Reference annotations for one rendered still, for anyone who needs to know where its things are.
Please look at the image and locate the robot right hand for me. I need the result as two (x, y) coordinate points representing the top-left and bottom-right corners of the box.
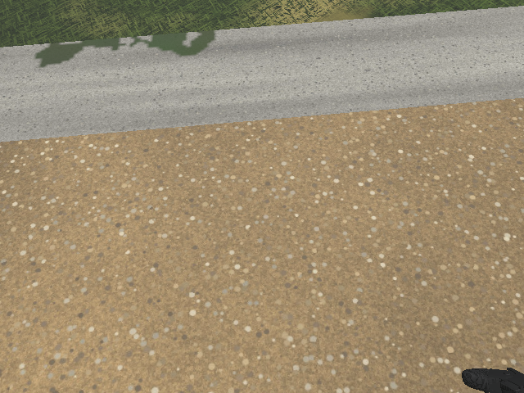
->
(462, 368), (524, 393)

